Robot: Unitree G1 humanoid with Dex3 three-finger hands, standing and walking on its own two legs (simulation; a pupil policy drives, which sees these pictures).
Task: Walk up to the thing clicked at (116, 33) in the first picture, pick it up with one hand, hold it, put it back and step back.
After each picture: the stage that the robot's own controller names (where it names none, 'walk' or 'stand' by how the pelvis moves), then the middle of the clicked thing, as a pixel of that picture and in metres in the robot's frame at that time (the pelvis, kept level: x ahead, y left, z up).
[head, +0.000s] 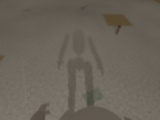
stand; (117, 30) +2.25 -0.73 -0.65
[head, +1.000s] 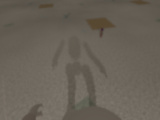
walk; (101, 33) +2.21 -0.15 -0.62
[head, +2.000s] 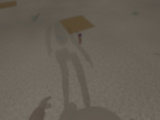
walk; (80, 38) +1.61 +0.29 -0.65
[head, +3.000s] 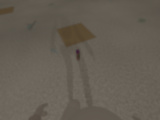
walk; (78, 55) +1.12 +0.28 -0.65
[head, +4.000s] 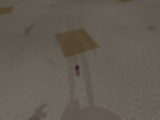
walk; (77, 71) +0.75 +0.21 -0.65
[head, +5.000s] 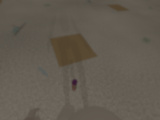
walk; (74, 85) +0.51 +0.14 -0.63
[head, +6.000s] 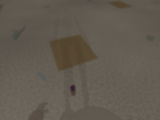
stand; (73, 90) +0.43 +0.17 -0.65
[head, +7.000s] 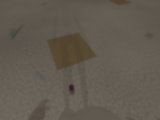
stand; (71, 90) +0.41 +0.18 -0.65
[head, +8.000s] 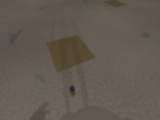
stand; (72, 91) +0.42 +0.18 -0.66
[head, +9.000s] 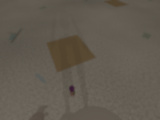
stand; (72, 91) +0.42 +0.19 -0.66
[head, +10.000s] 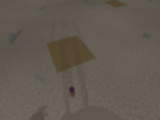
stand; (72, 92) +0.41 +0.19 -0.66
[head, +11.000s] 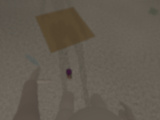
go down; (69, 74) +0.45 +0.17 -0.54
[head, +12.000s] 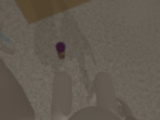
go down; (61, 52) +0.51 +0.19 -0.26
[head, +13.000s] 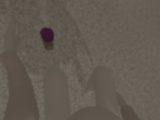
close in; (48, 41) +0.50 +0.21 -0.20
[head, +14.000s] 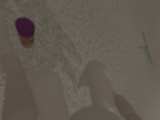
close; (26, 36) +0.49 +0.25 -0.17
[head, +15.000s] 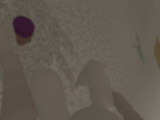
lift; (24, 35) +0.48 +0.25 -0.18
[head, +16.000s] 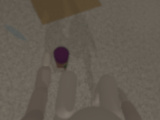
lift; (61, 61) +0.35 +0.20 -0.03
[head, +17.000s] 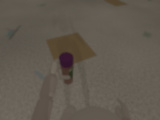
hold; (67, 70) +0.31 +0.14 +0.09
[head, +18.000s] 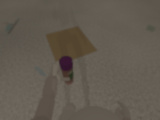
hold; (67, 72) +0.31 +0.15 +0.04
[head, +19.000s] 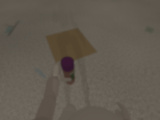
hold; (69, 72) +0.31 +0.14 +0.04
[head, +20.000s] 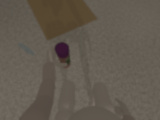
crouch; (64, 57) +0.41 +0.16 -0.03
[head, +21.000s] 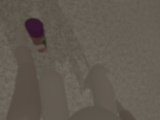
lower; (39, 39) +0.49 +0.22 -0.13
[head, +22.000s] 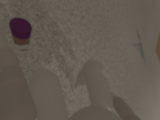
lower; (21, 38) +0.47 +0.25 -0.18
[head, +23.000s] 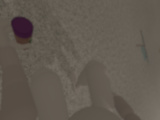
lower; (23, 37) +0.47 +0.25 -0.18
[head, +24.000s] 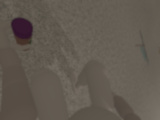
lower; (23, 38) +0.47 +0.25 -0.18
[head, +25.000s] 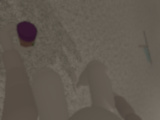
loosen; (27, 40) +0.46 +0.24 -0.18
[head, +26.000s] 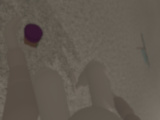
withdraw; (31, 40) +0.46 +0.22 -0.18
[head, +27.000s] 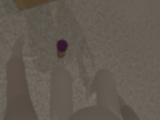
walk; (61, 50) +0.47 +0.18 -0.22
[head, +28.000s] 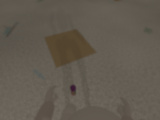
stand; (73, 90) +0.40 +0.13 -0.58
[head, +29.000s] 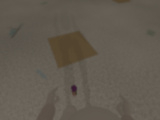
stand; (74, 91) +0.40 +0.14 -0.60
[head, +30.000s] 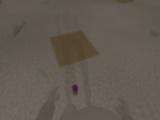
stand; (75, 90) +0.40 +0.13 -0.60
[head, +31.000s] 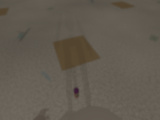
walk; (76, 93) +0.41 +0.14 -0.66
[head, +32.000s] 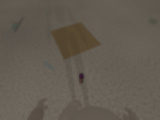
walk; (81, 78) +0.52 +0.09 -0.63
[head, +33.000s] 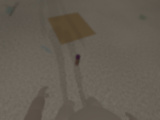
walk; (77, 60) +0.79 +0.11 -0.63
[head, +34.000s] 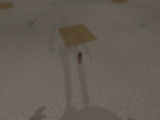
stand; (79, 58) +1.05 +0.20 -0.64
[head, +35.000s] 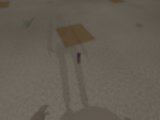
stand; (78, 58) +1.05 +0.18 -0.66
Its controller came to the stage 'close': yes
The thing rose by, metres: 0.68
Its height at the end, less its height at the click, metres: +0.00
